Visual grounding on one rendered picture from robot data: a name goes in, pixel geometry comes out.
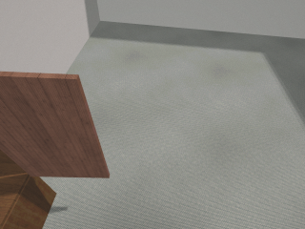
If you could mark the cupboard door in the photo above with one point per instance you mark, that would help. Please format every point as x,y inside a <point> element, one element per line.
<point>46,126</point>

